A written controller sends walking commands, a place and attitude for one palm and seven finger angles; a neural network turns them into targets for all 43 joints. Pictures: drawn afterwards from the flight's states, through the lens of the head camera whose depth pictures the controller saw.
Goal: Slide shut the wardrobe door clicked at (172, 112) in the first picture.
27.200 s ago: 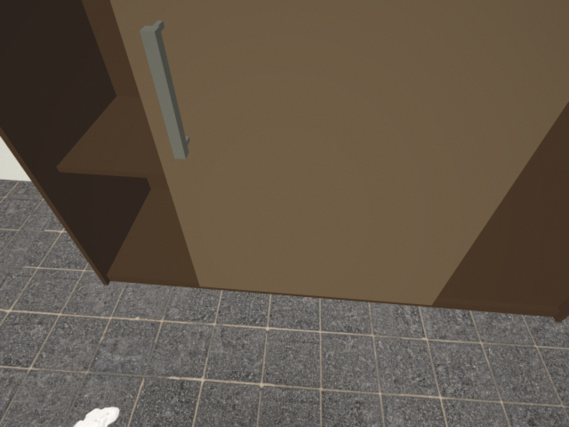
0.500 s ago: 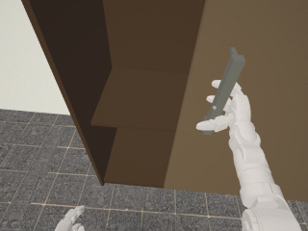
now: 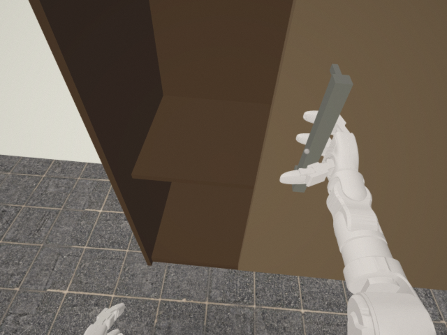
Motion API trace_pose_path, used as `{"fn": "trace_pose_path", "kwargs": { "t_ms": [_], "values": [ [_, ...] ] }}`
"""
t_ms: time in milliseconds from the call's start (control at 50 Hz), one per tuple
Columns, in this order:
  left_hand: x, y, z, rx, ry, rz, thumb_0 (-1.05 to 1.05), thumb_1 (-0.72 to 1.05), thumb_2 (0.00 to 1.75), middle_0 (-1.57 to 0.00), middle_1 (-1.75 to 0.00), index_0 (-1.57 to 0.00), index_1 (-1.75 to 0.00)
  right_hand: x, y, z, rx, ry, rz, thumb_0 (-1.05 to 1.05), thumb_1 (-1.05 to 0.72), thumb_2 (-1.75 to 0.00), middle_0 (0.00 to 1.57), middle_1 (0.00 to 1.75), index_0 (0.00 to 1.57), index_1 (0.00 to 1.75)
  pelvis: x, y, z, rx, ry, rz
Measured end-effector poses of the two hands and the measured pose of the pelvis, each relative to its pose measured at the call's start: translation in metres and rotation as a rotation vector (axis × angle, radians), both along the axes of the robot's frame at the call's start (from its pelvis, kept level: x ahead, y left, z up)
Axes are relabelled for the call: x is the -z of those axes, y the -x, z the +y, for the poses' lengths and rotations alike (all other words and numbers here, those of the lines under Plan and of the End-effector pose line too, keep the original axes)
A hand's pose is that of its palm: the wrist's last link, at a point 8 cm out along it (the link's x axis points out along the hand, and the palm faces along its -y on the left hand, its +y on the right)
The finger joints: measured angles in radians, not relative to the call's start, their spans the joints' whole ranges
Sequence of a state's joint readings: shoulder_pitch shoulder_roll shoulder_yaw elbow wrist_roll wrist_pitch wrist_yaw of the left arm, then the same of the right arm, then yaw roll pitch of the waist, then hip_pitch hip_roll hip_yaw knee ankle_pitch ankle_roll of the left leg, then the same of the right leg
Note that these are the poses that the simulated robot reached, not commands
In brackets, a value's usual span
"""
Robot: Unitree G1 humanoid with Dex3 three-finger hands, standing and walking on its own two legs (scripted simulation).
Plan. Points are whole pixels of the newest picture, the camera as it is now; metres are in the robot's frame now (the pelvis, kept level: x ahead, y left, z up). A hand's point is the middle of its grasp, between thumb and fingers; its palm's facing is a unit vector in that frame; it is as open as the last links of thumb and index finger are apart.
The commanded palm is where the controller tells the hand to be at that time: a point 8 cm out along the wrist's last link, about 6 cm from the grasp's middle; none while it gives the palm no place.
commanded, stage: slide the fingers in behind the handle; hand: right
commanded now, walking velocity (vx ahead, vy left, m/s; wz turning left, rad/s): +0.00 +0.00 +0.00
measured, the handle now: (314, 136) +0.48 -0.13 +0.12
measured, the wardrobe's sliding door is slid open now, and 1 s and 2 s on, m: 0.39 0.39 0.39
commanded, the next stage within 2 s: grip the handle and tug to test in 0.08 s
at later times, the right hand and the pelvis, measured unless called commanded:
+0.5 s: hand (309, 151) +0.43 -0.11 +0.12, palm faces -0.01 +1.00 +0.00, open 11.5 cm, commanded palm +0.40 -0.16 +0.13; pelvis +0.00 +0.00 +0.00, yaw +0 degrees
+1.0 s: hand (307, 152) +0.42 -0.11 +0.13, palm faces +0.00 +1.00 +0.00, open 6.0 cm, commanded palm +0.39 -0.16 +0.13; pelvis +0.01 +0.00 +0.00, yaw +1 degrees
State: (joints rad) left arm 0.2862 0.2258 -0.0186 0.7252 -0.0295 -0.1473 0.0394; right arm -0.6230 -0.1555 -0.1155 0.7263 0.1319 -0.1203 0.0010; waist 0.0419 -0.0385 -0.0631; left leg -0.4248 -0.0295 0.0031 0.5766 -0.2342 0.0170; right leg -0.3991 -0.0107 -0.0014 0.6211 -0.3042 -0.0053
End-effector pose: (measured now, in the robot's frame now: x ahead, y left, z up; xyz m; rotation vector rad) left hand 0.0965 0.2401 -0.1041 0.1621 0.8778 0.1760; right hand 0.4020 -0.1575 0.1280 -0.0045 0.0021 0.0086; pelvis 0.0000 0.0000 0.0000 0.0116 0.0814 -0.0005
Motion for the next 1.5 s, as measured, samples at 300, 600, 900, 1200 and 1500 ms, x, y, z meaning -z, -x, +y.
{"fn": "trace_pose_path", "kwargs": {
  "t_ms": [300, 600, 900, 1200, 1500],
  "values": [
    [-0.003, -0.001, -0.003, -0.008, -0.007, 0.000, 0.01, 0.90, 0.90, -0.20, -0.30, -0.21, -0.30, 0.001, -0.001, -0.004, 0.002, -0.005, -0.001, -0.01, 0.46, -0.32, 0.30, 1.20, 0.30, 1.20, -0.001, -0.003, -0.005, -0.008, -0.002, 0.000],
    [-0.004, -0.007, -0.002, -0.003, -0.008, -0.002, 0.01, 0.90, 0.90, -0.20, -0.30, -0.20, -0.30, 0.001, -0.003, -0.003, -0.003, -0.003, 0.000, 0.00, -0.09, -0.55, 0.36, 1.28, 0.36, 1.28, -0.001, -0.005, -0.004, -0.003, -0.003, 0.005],
    [-0.003, -0.008, 0.003, -0.007, -0.007, 0.001, 0.01, 0.90, 0.90, -0.20, -0.30, -0.20, -0.30, 0.003, 0.000, -0.003, 0.007, -0.001, 0.010, 0.01, -0.63, -0.80, 0.40, 1.37, 0.40, 1.37, -0.002, -0.006, 0.001, -0.004, -0.003, 0.000],
    [-0.006, -0.009, 0.007, -0.026, -0.008, -0.022, 0.01, 0.90, 0.90, -0.20, -0.30, -0.20, -0.30, 0.003, 0.001, -0.002, 0.009, -0.005, 0.011, 0.01, -0.65, -0.78, 0.36, 1.39, 0.37, 1.40, -0.002, -0.008, 0.003, -0.016, -0.001, -0.004],
    [-0.010, -0.022, 0.006, -0.037, 0.010, -0.040, 0.01, 0.90, 0.90, -0.20, -0.30, -0.20, -0.30, 0.003, 0.002, 0.000, 0.013, -0.007, 0.005, 0.01, -0.69, -0.76, 0.31, 1.39, 0.32, 1.40, -0.005, -0.024, 0.002, -0.036, 0.001, 0.001]
  ]
}}
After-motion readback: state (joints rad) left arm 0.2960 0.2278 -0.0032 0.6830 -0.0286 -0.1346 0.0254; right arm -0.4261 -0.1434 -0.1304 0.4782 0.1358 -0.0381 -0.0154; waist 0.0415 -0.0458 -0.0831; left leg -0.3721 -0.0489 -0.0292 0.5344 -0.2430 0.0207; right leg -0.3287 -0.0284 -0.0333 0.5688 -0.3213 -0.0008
